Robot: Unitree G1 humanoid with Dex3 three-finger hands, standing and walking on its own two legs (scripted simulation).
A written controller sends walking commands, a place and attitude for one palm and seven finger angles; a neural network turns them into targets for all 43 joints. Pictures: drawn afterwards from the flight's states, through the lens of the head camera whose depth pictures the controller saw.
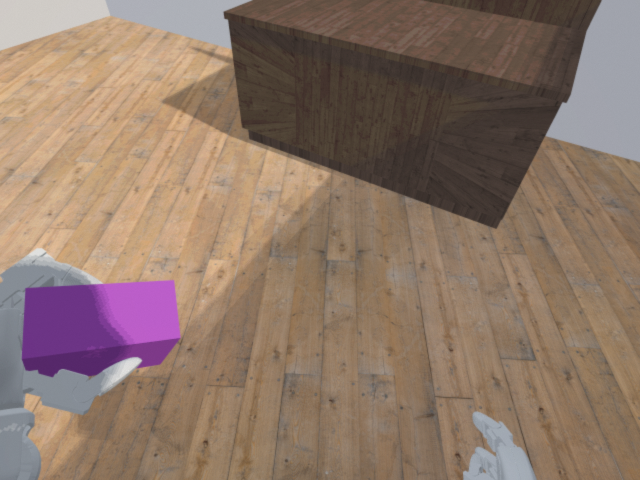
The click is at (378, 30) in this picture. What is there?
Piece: table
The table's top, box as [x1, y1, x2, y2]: [224, 0, 585, 102]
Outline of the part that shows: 224,11 224,18 564,102 566,102 570,94 585,31 422,0 252,0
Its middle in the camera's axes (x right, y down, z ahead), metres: +0.37 -0.96 +1.73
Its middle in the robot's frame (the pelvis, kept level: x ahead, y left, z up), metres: +1.95 -0.27 -0.10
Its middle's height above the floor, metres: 0.67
